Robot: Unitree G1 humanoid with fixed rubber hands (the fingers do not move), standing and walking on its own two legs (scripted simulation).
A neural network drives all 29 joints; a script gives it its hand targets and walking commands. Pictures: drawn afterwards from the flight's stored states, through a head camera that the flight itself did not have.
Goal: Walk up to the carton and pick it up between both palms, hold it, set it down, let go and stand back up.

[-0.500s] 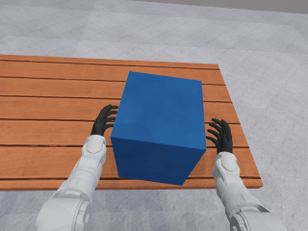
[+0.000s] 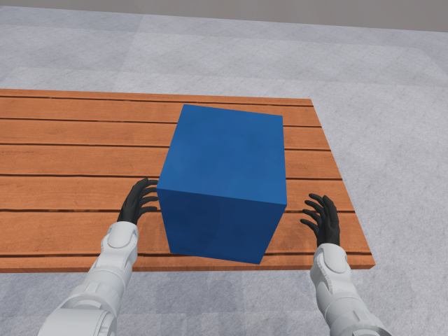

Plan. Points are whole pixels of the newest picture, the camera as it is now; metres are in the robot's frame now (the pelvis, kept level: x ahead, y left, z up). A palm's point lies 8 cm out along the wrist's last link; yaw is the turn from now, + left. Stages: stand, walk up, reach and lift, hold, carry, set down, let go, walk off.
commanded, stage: set down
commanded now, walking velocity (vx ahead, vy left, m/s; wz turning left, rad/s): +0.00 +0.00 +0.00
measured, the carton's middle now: (223, 188) +0.41 -0.01 +0.01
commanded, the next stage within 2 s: none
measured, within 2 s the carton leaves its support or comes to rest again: neither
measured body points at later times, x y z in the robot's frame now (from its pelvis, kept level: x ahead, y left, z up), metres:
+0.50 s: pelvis +0.01 +0.00 +0.00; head -0.01 +0.02 +0.45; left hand +0.28 +0.19 -0.02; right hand +0.24 -0.22 -0.01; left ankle +0.01 +0.12 -0.74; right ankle +0.04 -0.12 -0.74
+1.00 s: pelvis +0.02 +0.00 +0.00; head -0.01 +0.02 +0.45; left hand +0.22 +0.21 -0.03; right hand +0.19 -0.22 -0.01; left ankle +0.01 +0.12 -0.74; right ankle +0.04 -0.12 -0.74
